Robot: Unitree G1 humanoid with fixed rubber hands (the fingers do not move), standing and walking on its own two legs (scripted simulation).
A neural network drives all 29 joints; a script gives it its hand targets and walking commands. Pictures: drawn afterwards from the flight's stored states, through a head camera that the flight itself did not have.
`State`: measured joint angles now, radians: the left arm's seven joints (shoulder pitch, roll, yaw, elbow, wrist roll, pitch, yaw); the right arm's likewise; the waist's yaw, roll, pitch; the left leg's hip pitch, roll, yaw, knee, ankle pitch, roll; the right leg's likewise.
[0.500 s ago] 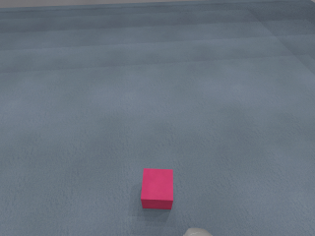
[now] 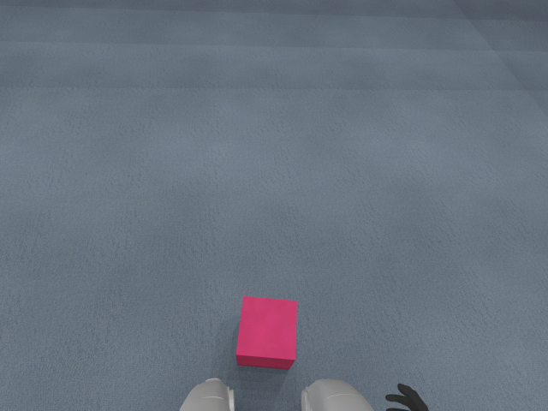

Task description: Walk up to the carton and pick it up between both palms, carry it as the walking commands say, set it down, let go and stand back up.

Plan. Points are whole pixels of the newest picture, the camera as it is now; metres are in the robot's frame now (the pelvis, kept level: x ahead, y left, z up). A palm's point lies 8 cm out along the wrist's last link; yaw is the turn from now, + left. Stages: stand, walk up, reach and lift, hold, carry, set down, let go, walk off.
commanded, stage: walk up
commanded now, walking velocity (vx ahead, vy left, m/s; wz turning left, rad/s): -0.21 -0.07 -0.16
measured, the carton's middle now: (266, 333) +0.36 +0.00 -0.66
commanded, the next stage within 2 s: none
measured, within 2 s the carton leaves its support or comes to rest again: neither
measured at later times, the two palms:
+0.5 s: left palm out of the picture +0.03 +0.17 -0.10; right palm out of the picture -0.03 -0.29 -0.14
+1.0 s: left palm out of the picture -0.07 +0.22 -0.13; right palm out of the picture -0.09 -0.19 -0.12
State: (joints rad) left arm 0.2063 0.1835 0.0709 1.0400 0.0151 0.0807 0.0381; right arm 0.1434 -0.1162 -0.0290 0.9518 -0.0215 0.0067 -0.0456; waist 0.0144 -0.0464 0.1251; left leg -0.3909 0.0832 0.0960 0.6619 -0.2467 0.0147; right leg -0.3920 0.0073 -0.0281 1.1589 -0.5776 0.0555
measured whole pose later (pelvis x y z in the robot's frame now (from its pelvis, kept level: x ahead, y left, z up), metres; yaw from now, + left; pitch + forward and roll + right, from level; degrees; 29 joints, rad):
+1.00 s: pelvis -0.07 +0.01 +0.02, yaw -3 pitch -5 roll +0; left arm 0.26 0.13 0.03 1.16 0.01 0.02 0.03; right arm 0.29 -0.10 0.00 1.15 -0.01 0.00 -0.04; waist 0.02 -0.02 0.03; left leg 0.01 -0.04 0.02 0.35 -0.28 0.04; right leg -0.15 -0.04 -0.02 0.38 -0.15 0.03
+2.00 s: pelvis -0.05 +0.04 +0.01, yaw -2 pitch -1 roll -1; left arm 0.21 0.11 0.04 1.11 0.02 0.02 0.07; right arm 0.32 -0.15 -0.06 1.09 -0.02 0.03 -0.04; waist 0.02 0.03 0.07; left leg -0.23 -0.06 0.03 0.77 -0.47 0.01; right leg -0.26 -0.09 -0.03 0.54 -0.26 0.06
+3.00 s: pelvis -0.01 +0.09 +0.02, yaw -3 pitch -2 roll +0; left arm 0.24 0.11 0.01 1.19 0.01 0.01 0.05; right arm 0.29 -0.10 -0.03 1.15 -0.02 -0.02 -0.06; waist 0.01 0.00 0.04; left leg -0.04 -0.06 0.05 0.38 -0.31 0.07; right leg -0.08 -0.01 -0.08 0.41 -0.29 0.00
